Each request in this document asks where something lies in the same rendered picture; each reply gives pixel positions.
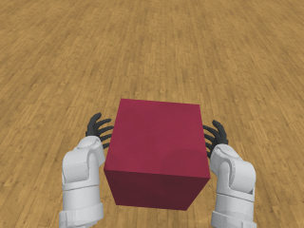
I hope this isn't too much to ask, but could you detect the robot left hand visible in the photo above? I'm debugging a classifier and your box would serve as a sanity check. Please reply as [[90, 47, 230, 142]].
[[85, 112, 114, 149]]

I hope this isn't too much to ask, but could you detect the left robot forearm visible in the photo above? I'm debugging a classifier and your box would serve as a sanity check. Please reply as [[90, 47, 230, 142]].
[[59, 136, 105, 228]]

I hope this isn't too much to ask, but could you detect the right robot forearm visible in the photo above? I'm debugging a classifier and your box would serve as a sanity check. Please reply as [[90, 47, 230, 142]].
[[209, 143, 257, 228]]

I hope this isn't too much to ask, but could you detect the robot right hand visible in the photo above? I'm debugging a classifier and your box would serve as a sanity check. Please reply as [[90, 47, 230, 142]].
[[202, 120, 229, 160]]

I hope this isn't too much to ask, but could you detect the carton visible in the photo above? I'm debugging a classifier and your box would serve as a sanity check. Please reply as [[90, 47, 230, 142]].
[[104, 98, 211, 211]]

